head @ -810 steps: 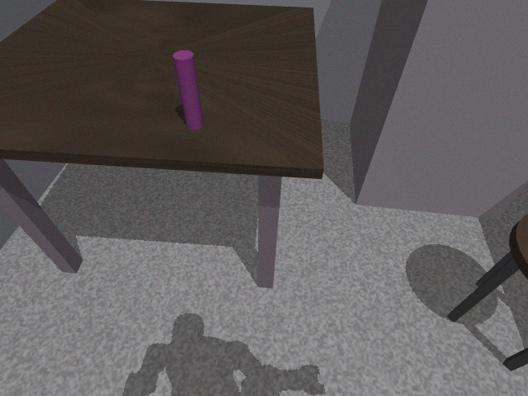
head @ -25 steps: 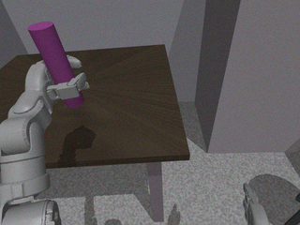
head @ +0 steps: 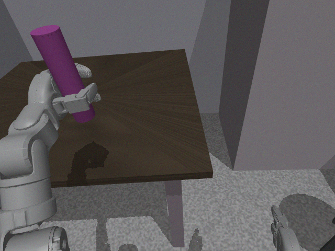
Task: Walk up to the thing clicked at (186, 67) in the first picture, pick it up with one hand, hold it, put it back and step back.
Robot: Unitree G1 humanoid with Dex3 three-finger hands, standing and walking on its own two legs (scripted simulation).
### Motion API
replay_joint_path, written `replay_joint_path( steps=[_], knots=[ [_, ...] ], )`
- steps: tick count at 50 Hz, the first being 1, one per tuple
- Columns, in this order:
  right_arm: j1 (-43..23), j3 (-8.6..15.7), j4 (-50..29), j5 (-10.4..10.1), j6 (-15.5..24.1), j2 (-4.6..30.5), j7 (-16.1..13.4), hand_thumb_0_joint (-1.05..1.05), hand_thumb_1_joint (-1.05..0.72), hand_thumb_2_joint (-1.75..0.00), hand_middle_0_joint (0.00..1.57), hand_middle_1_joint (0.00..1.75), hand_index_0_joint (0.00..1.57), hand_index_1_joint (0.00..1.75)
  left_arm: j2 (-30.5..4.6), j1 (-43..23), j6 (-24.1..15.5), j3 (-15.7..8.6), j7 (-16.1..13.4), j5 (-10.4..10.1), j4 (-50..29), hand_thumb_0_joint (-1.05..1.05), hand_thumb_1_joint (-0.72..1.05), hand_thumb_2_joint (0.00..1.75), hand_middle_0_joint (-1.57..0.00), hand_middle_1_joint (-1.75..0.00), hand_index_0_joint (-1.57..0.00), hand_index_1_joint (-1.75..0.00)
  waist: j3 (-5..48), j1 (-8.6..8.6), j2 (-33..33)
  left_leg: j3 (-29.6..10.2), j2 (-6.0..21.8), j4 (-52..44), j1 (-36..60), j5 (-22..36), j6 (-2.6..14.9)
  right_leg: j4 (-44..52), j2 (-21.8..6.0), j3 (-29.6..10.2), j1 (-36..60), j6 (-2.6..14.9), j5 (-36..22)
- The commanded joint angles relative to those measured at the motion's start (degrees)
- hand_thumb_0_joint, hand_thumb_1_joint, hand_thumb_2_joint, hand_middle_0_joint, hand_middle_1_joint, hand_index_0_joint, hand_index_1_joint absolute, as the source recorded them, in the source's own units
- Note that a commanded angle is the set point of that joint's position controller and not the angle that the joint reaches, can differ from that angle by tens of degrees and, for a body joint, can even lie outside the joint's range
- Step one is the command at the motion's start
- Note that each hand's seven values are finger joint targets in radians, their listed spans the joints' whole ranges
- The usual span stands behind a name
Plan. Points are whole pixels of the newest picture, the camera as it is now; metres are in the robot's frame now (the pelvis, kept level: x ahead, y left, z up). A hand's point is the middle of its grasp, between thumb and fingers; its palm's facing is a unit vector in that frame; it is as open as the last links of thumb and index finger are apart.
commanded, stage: hold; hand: left
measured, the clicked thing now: (68, 79) +0.34 +0.18 +0.31
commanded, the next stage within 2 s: crouch in 1.76 s
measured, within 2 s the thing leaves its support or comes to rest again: neither
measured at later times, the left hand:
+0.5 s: hand (79, 91) +0.34 +0.17 +0.28, palm faces +0.08 -1.00 +0.01, open 5.5 cm
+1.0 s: hand (78, 90) +0.34 +0.17 +0.29, palm faces +0.09 -1.00 +0.01, open 5.5 cm
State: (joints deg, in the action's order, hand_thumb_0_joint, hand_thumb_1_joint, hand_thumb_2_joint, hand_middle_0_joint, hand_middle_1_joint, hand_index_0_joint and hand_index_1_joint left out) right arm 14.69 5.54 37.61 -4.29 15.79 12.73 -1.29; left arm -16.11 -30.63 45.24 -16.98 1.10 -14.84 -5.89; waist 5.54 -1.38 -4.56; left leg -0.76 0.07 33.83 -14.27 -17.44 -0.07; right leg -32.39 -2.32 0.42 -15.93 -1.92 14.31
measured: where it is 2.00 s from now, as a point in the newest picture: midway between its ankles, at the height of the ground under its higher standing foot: outside the picture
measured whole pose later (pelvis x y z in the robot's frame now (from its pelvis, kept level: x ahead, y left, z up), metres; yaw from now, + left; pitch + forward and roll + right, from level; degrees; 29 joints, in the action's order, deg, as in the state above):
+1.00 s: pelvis +0.00 +0.00 +0.00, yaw +0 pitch -2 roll +0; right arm 13.8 5.4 40.0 -4.0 17.0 12.8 -2.0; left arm -16.9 -31.6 45.2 -17.2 1.8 -14.9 -5.5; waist 5.7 -1.6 -4.6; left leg -0.9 0.0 34.4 -14.5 -17.7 0.0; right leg -32.9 -2.4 0.5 -16.1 -2.0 14.6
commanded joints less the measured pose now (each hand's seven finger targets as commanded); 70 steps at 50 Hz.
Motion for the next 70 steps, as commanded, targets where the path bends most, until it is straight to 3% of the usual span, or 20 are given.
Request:
replay_joint_path(
  steps=[1,2,9,12,18,20,22,24,26,30,33,36,44,46,48,54,57,60,67,70],
  knots=[
    [-8.77,2.79,-10.96,-0.06,3.66,6.89,-0.26,0.00,0.56,-0.05,0.05,0.05,0.05,0.05,-13.42,-28.57,-6.48,-5.21,0.14,-0.62,-15.70,0.00,0.56,1.32,-1.35,-1.43,-1.36,-1.43,11.98,-0.42,3.95,-0.05,-0.80,-5.55,3.46,8.53,0.42,4.62,2.05,3.04,3.05,1.56,-5.59],
    [-8.88,1.55,-9.53,-0.06,3.49,5.61,-0.17,0.00,0.56,-0.05,0.05,0.05,0.05,0.05,-12.48,-29.34,-6.50,-3.62,0.28,-0.34,-16.16,0.00,0.58,1.33,-1.36,-1.44,-1.38,-1.43,11.40,-0.54,2.40,0.29,-1.15,-5.63,2.99,8.31,0.41,4.79,1.90,3.00,2.54,1.67,-5.30],
    [-9.37,2.67,-8.35,0.27,4.47,7.19,-1.37,0.00,0.56,-0.05,0.05,0.05,0.05,0.05,-13.77,-29.23,-6.54,-4.87,0.90,-0.89,-16.09,0.00,0.58,1.33,-1.36,-1.44,-1.38,-1.44,11.72,0.37,3.71,0.61,-1.41,-4.98,3.49,7.69,0.86,5.12,1.73,2.83,2.40,1.40,-4.91],
    [-9.90,1.44,-7.53,0.24,4.79,6.11,-1.68,0.00,0.56,-0.05,0.05,0.05,0.05,0.05,-12.42,-29.56,-6.22,-3.26,1.20,-0.83,-13.63,0.00,0.60,1.34,-1.37,-1.44,-1.38,-1.44,8.98,0.02,3.68,0.43,-1.42,-5.70,2.09,6.12,0.73,5.35,1.74,3.03,1.39,1.47,-3.53],
    [-8.39,2.06,-7.29,-0.02,4.75,6.47,-1.23,0.00,0.56,-0.05,0.05,0.05,0.05,0.05,-12.24,-28.10,-5.94,-3.18,1.45,-0.62,-11.84,0.00,0.61,1.34,-1.37,-1.45,-1.39,-1.45,10.75,0.07,2.56,0.24,-1.10,-5.44,3.03,8.58,0.41,4.50,1.94,3.21,1.70,1.65,-5.98],
    [-8.13,2.70,-8.81,0.07,4.87,7.45,-1.18,0.00,0.56,-0.05,0.05,0.05,0.05,0.05,-13.75,-29.30,-6.19,-4.55,1.52,-0.83,-12.75,0.00,0.62,1.35,-1.37,-1.45,-1.39,-1.45,12.40,0.31,3.69,0.19,-1.00,-5.12,3.64,9.81,0.58,4.54,1.94,3.04,2.71,1.56,-7.18],
    [-9.04,1.76,-8.30,0.09,4.62,6.13,-0.94,0.00,0.56,-0.05,0.05,0.05,0.05,0.05,-14.02,-31.32,-6.57,-4.34,1.14,-0.65,-15.35,0.00,0.59,1.34,-1.36,-1.45,-1.38,-1.44,12.16,-0.80,1.63,0.27,-1.05,-5.20,3.19,10.90,0.31,4.28,1.90,3.09,3.04,1.77,-7.71],
    [-8.91,1.90,-8.22,-0.01,4.70,5.99,-0.91,0.00,0.57,-0.05,0.05,0.05,0.05,0.05,-12.72,-31.02,-6.22,-3.61,0.75,-0.67,-13.47,0.00,0.60,1.35,-1.36,-1.45,-1.38,-1.45,11.13,-0.40,2.31,0.33,-1.08,-5.34,2.97,10.02,0.35,4.22,2.05,3.17,2.26,1.74,-6.92],
    [-9.02,3.18,-9.17,0.10,4.94,7.40,-1.07,0.00,0.56,-0.05,0.05,0.05,0.05,0.05,-14.37,-31.32,-6.56,-5.25,0.48,-0.71,-13.07,0.00,0.62,1.35,-1.37,-1.45,-1.39,-1.45,11.91,0.04,4.35,0.37,-1.12,-5.28,3.01,8.43,0.61,4.83,1.96,3.05,2.63,1.37,-5.86],
    [-8.64,1.83,-8.37,0.13,4.75,5.85,-0.78,0.00,0.56,-0.05,0.05,0.05,0.05,0.05,-13.08,-29.87,-6.71,-4.51,0.47,-0.45,-13.72,0.00,0.63,1.34,-1.37,-1.45,-1.39,-1.45,11.69,-0.88,2.03,-0.32,-0.66,-5.61,2.82,9.61,0.05,4.10,1.97,3.11,2.65,1.76,-6.48],
    [-8.84,2.96,-9.59,0.07,4.66,7.27,-0.54,0.00,0.56,-0.05,0.05,0.05,0.05,0.05,-13.05,-29.97,-6.47,-4.28,0.59,-0.39,-14.46,0.00,0.60,1.35,-1.37,-1.46,-1.39,-1.45,12.65,-0.18,1.91,-0.72,-0.20,-5.34,4.02,11.19,-0.23,3.47,2.26,3.19,2.64,1.84,-7.74],
    [-8.63,1.47,-8.84,0.13,4.41,5.70,-0.34,0.00,0.56,-0.05,0.05,0.05,0.05,0.05,-12.94,-29.72,-6.21,-3.95,1.05,-0.37,-13.99,0.00,0.62,1.36,-1.37,-1.46,-1.39,-1.46,11.95,-0.65,2.19,-0.51,-0.56,-5.56,3.23,10.29,0.01,4.05,2.10,3.06,2.65,1.82,-7.07],
    [-9.27,2.09,-7.74,0.31,4.77,6.52,-0.85,0.00,0.57,-0.05,0.05,0.05,0.05,0.05,-14.63,-30.83,-5.78,-5.65,0.70,-0.73,-14.00,0.00,0.63,1.37,-1.36,-1.46,-1.38,-1.45,11.77,-0.34,4.23,0.49,-1.23,-5.27,3.02,8.32,0.79,4.93,1.83,2.83,2.98,1.43,-5.57],
    [-10.26,1.26,-7.76,0.18,4.78,5.68,-0.69,0.00,0.57,-0.05,0.05,0.05,0.05,0.05,-11.73,-29.73,-5.58,-3.11,0.72,-0.60,-13.17,0.00,0.63,1.36,-1.35,-1.45,-1.38,-1.45,9.31,-0.74,3.31,0.16,-1.00,-5.83,1.81,7.73,0.40,4.55,2.01,3.10,1.73,1.64,-4.98],
    [-8.90,2.23,-7.43,0.15,4.93,6.63,-0.82,0.00,0.57,-0.05,0.05,0.05,0.05,0.05,-12.73,-29.15,-5.52,-4.20,0.93,-0.86,-11.44,0.00,0.63,1.37,-1.37,-1.46,-1.39,-1.46,9.86,-0.25,4.75,0.06,-0.93,-5.66,2.13,6.93,0.66,4.77,1.93,3.15,1.93,1.40,-4.57],
    [-9.20,1.18,-8.99,0.08,4.77,5.85,-0.42,0.00,0.57,-0.05,0.05,0.05,0.05,0.05,-12.06,-29.05,-6.06,-3.05,1.39,-0.50,-13.72,0.00,0.65,1.36,-1.36,-1.45,-1.38,-1.45,11.13,-0.61,2.71,-0.25,-0.78,-5.88,2.79,8.22,0.28,4.30,2.08,3.20,1.92,1.69,-5.54],
    [-8.08,2.07,-8.76,0.14,4.92,6.55,-0.61,0.00,0.56,-0.05,0.05,0.05,0.05,0.05,-13.89,-29.07,-6.46,-4.79,1.57,-0.81,-14.86,0.00,0.65,1.38,-1.38,-1.47,-1.40,-1.47,12.24,0.12,3.16,0.08,-0.95,-5.44,3.43,7.55,0.62,4.59,1.96,2.88,2.09,1.53,-5.18],
    [-9.04,1.79,-9.03,0.19,4.92,6.17,-0.65,0.00,0.56,-0.05,0.05,0.05,0.05,0.05,-13.53,-30.24,-6.83,-4.19,1.16,-0.64,-17.56,0.00,0.63,1.36,-1.35,-1.45,-1.38,-1.44,12.06,-0.53,0.96,0.02,-0.91,-5.66,3.19,8.21,0.28,4.22,2.04,2.92,2.17,1.79,-5.63],
    [-9.30,1.01,-8.15,0.29,5.00,5.42,-1.12,0.00,0.56,-0.05,0.05,0.05,0.05,0.05,-14.39,-30.45,-6.64,-4.89,0.69,-0.55,-14.54,0.00,0.63,1.38,-1.37,-1.47,-1.39,-1.46,10.79,-0.39,2.25,0.60,-1.35,-5.25,2.28,7.49,0.63,4.55,1.82,2.80,2.28,1.55,-5.25],
    [-9.18,2.57,-8.37,0.38,5.39,7.03,-1.41,0.00,0.57,-0.05,0.05,0.05,0.05,0.05,-13.14,-29.30,-6.25,-4.43,0.79,-0.69,-10.66,0.00,0.64,1.38,-1.37,-1.47,-1.39,-1.46,9.94,0.49,4.93,0.40,-1.13,-5.46,2.14,6.11,0.77,4.88,2.05,2.96,1.70,1.36,-4.11]
  ],
)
